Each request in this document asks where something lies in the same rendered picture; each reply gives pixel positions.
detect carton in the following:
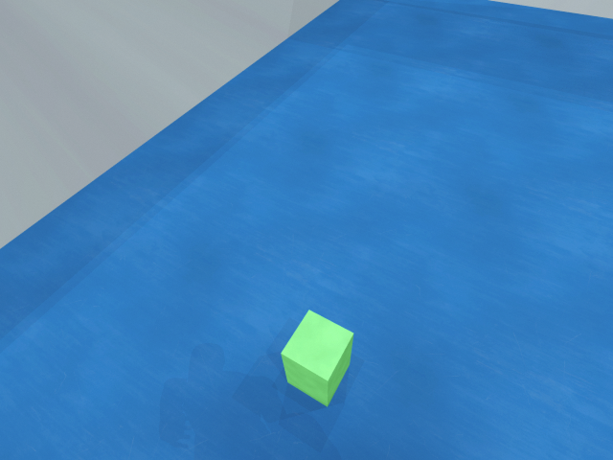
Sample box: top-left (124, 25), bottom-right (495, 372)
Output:
top-left (281, 310), bottom-right (353, 406)

